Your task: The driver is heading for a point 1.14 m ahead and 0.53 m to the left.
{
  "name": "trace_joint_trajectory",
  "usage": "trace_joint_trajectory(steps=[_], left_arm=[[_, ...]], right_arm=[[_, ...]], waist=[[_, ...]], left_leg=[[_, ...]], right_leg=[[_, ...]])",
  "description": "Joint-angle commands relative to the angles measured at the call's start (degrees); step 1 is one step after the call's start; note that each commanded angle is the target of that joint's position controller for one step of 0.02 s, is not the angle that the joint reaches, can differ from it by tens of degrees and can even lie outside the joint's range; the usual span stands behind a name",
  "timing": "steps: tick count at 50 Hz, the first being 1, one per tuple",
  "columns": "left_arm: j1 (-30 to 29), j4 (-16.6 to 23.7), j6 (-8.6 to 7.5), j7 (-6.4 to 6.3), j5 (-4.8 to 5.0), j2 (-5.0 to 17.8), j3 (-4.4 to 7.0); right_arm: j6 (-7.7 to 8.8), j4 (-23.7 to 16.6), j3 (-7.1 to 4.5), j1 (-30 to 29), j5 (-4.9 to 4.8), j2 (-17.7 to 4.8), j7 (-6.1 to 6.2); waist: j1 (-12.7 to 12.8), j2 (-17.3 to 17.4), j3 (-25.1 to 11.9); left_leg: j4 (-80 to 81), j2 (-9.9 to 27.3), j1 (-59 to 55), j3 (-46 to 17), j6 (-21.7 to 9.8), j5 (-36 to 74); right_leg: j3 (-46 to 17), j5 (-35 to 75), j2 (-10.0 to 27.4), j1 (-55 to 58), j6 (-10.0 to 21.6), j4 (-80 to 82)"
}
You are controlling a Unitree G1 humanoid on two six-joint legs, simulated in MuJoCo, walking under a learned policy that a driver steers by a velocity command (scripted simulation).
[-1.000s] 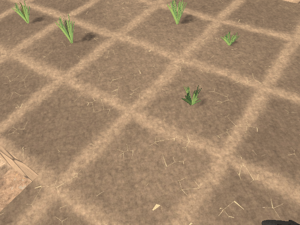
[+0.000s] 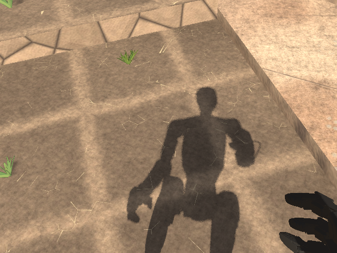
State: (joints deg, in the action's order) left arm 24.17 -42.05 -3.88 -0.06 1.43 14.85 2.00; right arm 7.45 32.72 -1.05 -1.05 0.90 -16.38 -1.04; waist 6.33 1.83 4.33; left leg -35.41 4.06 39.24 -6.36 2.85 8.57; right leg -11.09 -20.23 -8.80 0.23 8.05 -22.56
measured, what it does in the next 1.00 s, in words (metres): walks ahead, turning left: left foot, then right foot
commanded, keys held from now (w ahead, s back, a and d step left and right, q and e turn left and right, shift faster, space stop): w+q+shift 0.18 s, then q+shift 0.82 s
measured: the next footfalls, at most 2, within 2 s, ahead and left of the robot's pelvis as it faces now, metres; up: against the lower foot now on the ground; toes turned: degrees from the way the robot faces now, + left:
left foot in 0.14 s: +0.36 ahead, +0.15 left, +0.00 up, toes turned -2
right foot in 0.54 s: +0.70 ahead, +0.04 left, +0.00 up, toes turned +29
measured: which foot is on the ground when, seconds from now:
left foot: up 0.00-0.12, down 0.14-0.52, up 0.54-0.98, down 1.00-1.00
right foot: down 0.00-0.14, up 0.16-0.52, down 0.54-1.00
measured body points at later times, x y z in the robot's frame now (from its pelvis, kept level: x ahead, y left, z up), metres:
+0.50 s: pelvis +0.43 +0.07 +0.00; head +0.47 +0.09 +0.45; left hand +0.68 +0.33 -0.03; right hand +0.47 -0.22 -0.12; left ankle +0.32 +0.15 -0.74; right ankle +0.66 +0.01 -0.71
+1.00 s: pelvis +0.55 +0.11 +0.00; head +0.56 +0.15 +0.44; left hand +0.44 +0.42 -0.11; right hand +0.88 +0.03 -0.07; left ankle +0.49 +0.21 -0.74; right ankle +0.66 +0.02 -0.74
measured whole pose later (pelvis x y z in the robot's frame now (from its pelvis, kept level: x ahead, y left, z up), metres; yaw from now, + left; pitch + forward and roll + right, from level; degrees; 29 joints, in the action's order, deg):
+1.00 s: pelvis +0.55 +0.11 +0.00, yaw +44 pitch +1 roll -3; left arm 7.1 -42.4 -0.5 0.3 0.7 19.6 5.1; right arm -5.3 32.2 -4.0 7.8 -1.3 -19.7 -0.9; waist 1.5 0.7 4.5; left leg -36.3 4.8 20.7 1.6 -0.1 -14.2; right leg 14.6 -11.6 4.8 -14.8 -0.9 -27.0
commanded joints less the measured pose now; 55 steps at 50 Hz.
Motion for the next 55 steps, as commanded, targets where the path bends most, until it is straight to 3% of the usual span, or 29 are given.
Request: trace_joint_trajectory(steps=[1, 4, 6, 7, 8, 9, 10, 11, 12, 14, 17, 21, 25, 26, 27, 28, 29, 31, 32, 34, 37, 45, 49, 50, 51, 52, 53, 54, 55], left_arm=[[1.37, 0.5, -0.82, -0.44, 0.36, 8.5, 2.58], [1.93, -1.58, 0.26, -0.84, -0.97, 10.23, 3.08], [-2.12, -1.54, 1.09, -0.5, -3.52, 12.63, 3.44], [-6.49, 0.13, 1.22, -0.72, -4.31, 11.37, 2.79], [4.52, 0.96, 0.09, -0.06, -2.85, 2.78, 0.61], [2.16, 1.16, -1.35, 0.52, -0.8, 5.56, -0.13], [-6.63, 3.51, -2.84, 0.9, 0.67, 9.16, 0.61], [-15.18, 5.64, -4.13, 0.91, -0.73, 9.16, 0.18], [-17.54, 6.94, -5.01, 0.88, -1.55, 7.98, 0.27], [-16.64, 7.21, -4.82, 0.75, -2.8, 7.24, 0.3], [-18.95, 9.09, -3.86, 0.73, -3.58, 5.73, -0.29], [-25.52, 11.29, -3.32, 1.2, -2.67, 4.38, -0.31], [-24.38, 12.11, -2.95, -0.01, -1.98, 8.22, 1.85], [-18.53, 10.52, -2.86, -0.49, -2.56, 8.64, 2.27], [-11.98, 9.27, -2.42, -1.08, -3.26, 10.3, 2.42], [-12.1, 10.9, -1.31, -1.12, -4.94, 9.37, 1.22], [-12.7, 10.4, 0.12, -0.64, -3.38, 9.38, 1.89], [-20.67, 11.84, 1.41, -1.36, -2.34, 5.09, 1.27], [-23.02, 12.09, 1.9, -1.59, -2.67, 4.38, 0.67], [-24.53, 10.07, 2.04, -1.59, -3.21, 6.07, 1.37], [-21.09, 6.87, 1.67, -1.7, -3.24, 7.72, 2.54], [-21.89, 4.64, 2.49, -0.44, -1.7, 12.73, 4.64], [-19.85, 3.23, 2.66, 0.53, -0.03, 13.44, 5.31], [-17.15, 1.97, 2.8, 0.74, 0.01, 11.66, 5.02], [-14.89, 2.39, 3.02, 0.95, -1.67, 9.09, 4.38], [-19.7, 6.56, 2.93, 0.21, -3.39, 8.44, 3.87], [-23.71, 6.89, 3.03, -0.36, -2.91, 10.89, 4.52], [-23.52, 7.08, 3.06, -0.73, -1.94, 10.56, 4.56], [-20.62, 5.59, 2.65, -0.73, -1.92, 10.98, 4.81]], right_arm=[[1.08, -5.4, -1.24, -8.18, -1.57, -4.12, -0.67], [1.11, -4.64, -2.83, -4.24, -2.41, -7.13, -0.83], [-0.06, -1.53, -4.96, 11.73, -3.88, -10.76, 0.15], [-1.04, 2.19, -4.92, 27.67, -3.47, -11.4, 0.49], [-0.8, 4.36, -5.67, 31.15, -2.24, -15.63, -0.54], [-0.63, 5.49, -4.95, 32.92, -2.29, -10.1, -1.12], [-0.84, 4.52, -4.32, 27.39, -1.09, -7.24, -0.62], [-1.06, 3.74, -4.21, 24.07, -0.34, -7.37, -0.96], [-0.74, 3.63, -4.4, 21.41, -0.11, -8.32, -1.36], [-0.58, 3.96, -3.8, 19.32, -0.9, -6.69, -1.14], [-1.72, 5.0, -4.08, 18.3, -2.86, -8.26, 0.33], [-5.51, 7.45, -5.78, 22.86, -2.87, -11.1, 2.72], [-6.81, 5.67, -5.89, 18.87, -3.01, -8.85, 3.97], [-6.99, 4.57, -5.64, 17.36, -2.98, -7.69, 3.85], [-7.26, 3.47, -4.23, 20.3, -1.65, -3.09, 3.44], [-7.46, 4.38, -3.0, 33.37, -1.76, -0.09, 3.14], [-8.17, 5.32, -3.47, 40.16, -2.13, -6.02, 2.4], [-9.79, 4.69, -5.29, 27.79, -3.06, -11.45, 3.12], [-10.91, 3.53, -5.9, 23.54, -2.86, -12.63, 3.62], [-11.51, 1.37, -5.22, 21.05, -2.1, -9.23, 3.7], [-10.53, -0.61, -3.94, 18.58, -1.96, -5.02, 3.26], [-11.68, -2.96, -4.29, 11.95, -2.27, -8.2, 0.7], [-12.62, -3.47, -5.49, 11.86, -2.1, -9.48, -0.03], [-12.7, -2.45, -6.5, 15.02, -1.97, -11.47, 0.57], [-12.48, -2.11, -8.57, 19.16, -2.08, -18.78, 1.82], [-11.02, -4.1, -8.68, 16.87, -0.06, -22.09, 1.86], [-9.49, -4.38, -8.04, 15.61, 0.35, -18.46, 1.33], [-8.56, -3.76, -7.55, 14.03, -0.2, -17.0, 1.5], [-8.25, -3.23, -7.14, 13.84, -2.18, -14.49, 1.76]], waist=[[1.39, -5.63, 3.18], [-1.47, -7.95, 0.55], [-11.7, -11.29, -9.88], [-19.11, -8.9, -18.12], [-11.24, 16.82, -26.96], [-13.46, 19.49, -26.03], [-13.75, 10.58, -14.32], [-13.04, -1.11, -7.55], [-9.69, -3.99, -3.7], [-6.02, -2.3, -4.65], [-4.45, -1.64, -3.1], [-7.68, 1.75, -6.93], [-4.92, 4.14, -8.15], [-2.21, 2.93, -12.1], [-2.07, -5.46, -19.87], [-7.81, -15.65, -26.48], [-9.05, -17.24, -30.9], [-7.35, -6.54, -18.65], [-7.31, -4.49, -13.2], [-8.63, -5.22, -7.47], [-7.49, -7.29, -9.76], [-6.36, -8.14, -8.85], [-7.58, -7.19, -9.39], [-8.51, -3.97, -9.56], [-8.0, 12.2, -8.95], [-8.39, 17.28, -10.76], [-10.35, 9.03, -11.1], [-8.49, 7.53, -9.82], [-7.25, 3.76, -11.31]], left_leg=[[6.88, -2.43, -12.35, 4.36, -1.15, 5.3], [7.92, -4.45, -10.76, 8.06, -4.6, -3.91], [4.2, -7.21, -25.1, 11.99, -8.41, -10.86], [-1.47, -1.87, -46.32, 5.2, -11.18, -14.46], [4.68, 10.47, -67.54, -28.02, -23.04, -37.24], [19.89, 12.4, -69.68, -48.07, -22.83, -51.39], [20.74, 12.17, -62.2, -42.18, -20.69, -44.31], [20.8, 9.09, -51.06, -34.53, -18.75, -25.07], [19.44, 7.02, -44.77, -29.37, -19.72, -7.94], [18.76, 3.06, -40.08, -20.06, -19.55, 14.0], [19.04, 0.47, -29.94, -15.13, -18.44, 23.96], [16.73, -5.72, -18.41, -13.26, -9.65, 9.58], [6.28, -6.78, -21.5, -19.0, -5.69, -1.0], [-2.8, -8.8, -22.18, -17.04, -3.94, -2.99], [-19.91, -12.0, -16.58, -11.62, -1.81, -28.58], [-32.8, -15.65, -8.05, -9.26, -0.61, -57.23], [-44.05, -9.58, -6.27, -6.6, 1.49, -55.02], [-46.96, -3.59, -0.05, -0.58, 3.04, -39.25], [-45.43, -2.48, -1.99, 0.06, 3.44, -35.77], [-38.7, -1.16, -6.17, 1.87, 3.31, -33.51], [-30.65, 0.53, -5.84, 3.42, 3.25, -31.13], [-12.18, 1.9, -15.36, 7.65, -0.2, -23.88], [3.32, -1.06, -23.28, 10.53, -4.08, -21.75], [8.21, -1.43, -29.78, 7.75, -6.47, -16.67], [12.91, 9.9, -40.04, -9.92, -12.39, 6.24], [14.83, 17.41, -40.35, -27.46, -23.01, 4.38], [16.19, 15.21, -39.07, -23.09, -22.68, 1.84], [16.13, 12.52, -37.29, -19.34, -19.84, -0.96], [17.05, 9.91, -37.44, -17.88, -17.16, -17.51]], right_leg=[[-7.09, 12.42, 12.76, -11.93, 5.08, 9.23], [-4.82, 41.84, 17.04, 3.15, 3.34, 3.75], [-0.36, 73.32, 16.84, 6.3, 1.57, -14.98], [0.64, 66.58, 15.75, -7.29, 0.57, -34.3], [3.99, 12.14, 4.7, -31.16, -5.54, -60.27], [2.07, -3.71, 3.26, -40.68, -5.23, -62.32], [0.28, -1.15, 6.7, -45.1, -3.96, -60.9], [1.36, -0.18, 7.53, -41.28, -3.42, -55.94], [2.13, -1.32, 7.51, -40.85, -4.51, -52.73], [2.69, -1.14, 8.97, -36.84, -6.99, -44.71], [6.5, 0.75, 7.28, -32.47, -10.83, -27.82], [8.45, 25.68, 0.0, -14.24, -10.78, -8.58], [2.31, 30.58, 3.67, -7.67, -9.94, -0.4], [2.01, 34.22, 6.68, -1.08, -8.76, 1.94], [-6.44, 49.86, 18.92, 11.68, -4.25, -3.58], [-21.7, 73.94, 33.23, 20.64, 4.49, -8.58], [-28.5, 67.79, 40.14, 19.65, 11.25, -9.35], [-20.47, 24.65, 30.46, 4.84, 8.6, 0.5], [-13.29, 21.29, 26.32, -4.02, 5.99, 3.05], [-3.62, 24.73, 21.87, -13.8, 4.5, 5.61], [1.61, 33.63, 23.19, -9.95, 6.79, 6.89], [12.47, 20.85, 26.06, -10.93, 4.79, 8.29], [17.1, 17.86, 26.19, -8.45, -0.5, 0.03], [19.45, 13.47, 23.69, -12.73, -4.17, -6.35], [24.83, -5.67, 16.54, -27.32, -10.31, -24.02], [15.81, -17.01, 8.98, -41.27, -13.19, -36.1], [8.87, -14.25, 9.35, -42.54, -12.34, -42.0], [7.12, -9.22, 9.6, -42.86, -11.18, -42.06], [5.98, -4.43, 11.14, -42.22, -10.38, -39.16]])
